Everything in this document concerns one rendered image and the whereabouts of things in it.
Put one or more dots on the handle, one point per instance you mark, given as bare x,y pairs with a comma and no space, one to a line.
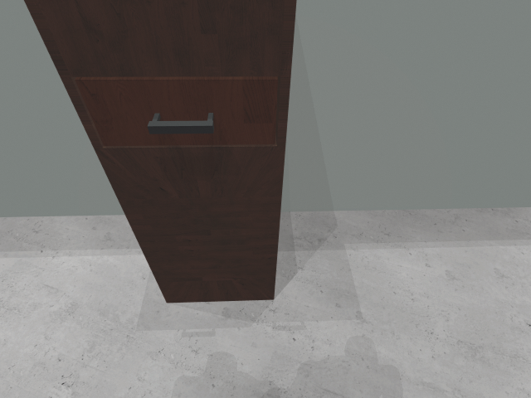
164,127

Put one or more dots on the drawer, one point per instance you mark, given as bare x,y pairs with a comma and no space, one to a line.
244,108

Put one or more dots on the cabinet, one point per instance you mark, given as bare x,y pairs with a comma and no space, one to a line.
207,217

